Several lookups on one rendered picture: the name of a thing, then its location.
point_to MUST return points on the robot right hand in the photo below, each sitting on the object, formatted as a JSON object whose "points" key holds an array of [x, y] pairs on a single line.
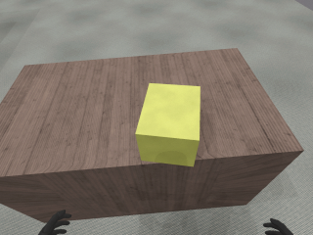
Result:
{"points": [[276, 224]]}

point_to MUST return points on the pedestal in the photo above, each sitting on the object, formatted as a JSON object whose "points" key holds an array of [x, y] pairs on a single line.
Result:
{"points": [[68, 137]]}

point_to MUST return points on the carton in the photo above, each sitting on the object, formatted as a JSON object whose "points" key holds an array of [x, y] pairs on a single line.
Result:
{"points": [[168, 131]]}

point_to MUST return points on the robot left hand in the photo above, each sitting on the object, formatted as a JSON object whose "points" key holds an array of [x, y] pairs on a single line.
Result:
{"points": [[54, 222]]}

